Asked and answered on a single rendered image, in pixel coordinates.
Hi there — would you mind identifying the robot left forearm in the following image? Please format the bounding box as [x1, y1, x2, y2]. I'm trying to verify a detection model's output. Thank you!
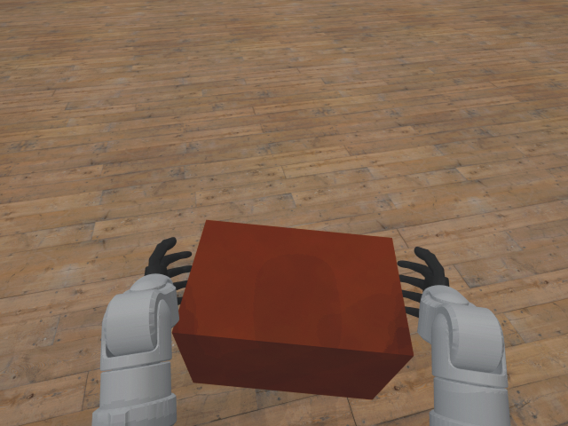
[91, 273, 179, 426]

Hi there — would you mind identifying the carton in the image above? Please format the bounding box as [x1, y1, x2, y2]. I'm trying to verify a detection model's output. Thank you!
[172, 220, 414, 399]

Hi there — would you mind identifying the robot right hand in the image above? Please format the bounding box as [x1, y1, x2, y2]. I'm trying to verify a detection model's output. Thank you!
[397, 247, 449, 318]

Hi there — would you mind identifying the robot right forearm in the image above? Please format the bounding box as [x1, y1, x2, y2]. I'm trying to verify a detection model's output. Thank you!
[417, 285, 511, 426]

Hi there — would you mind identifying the robot left hand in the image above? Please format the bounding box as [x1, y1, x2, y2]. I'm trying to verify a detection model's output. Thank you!
[145, 237, 192, 305]

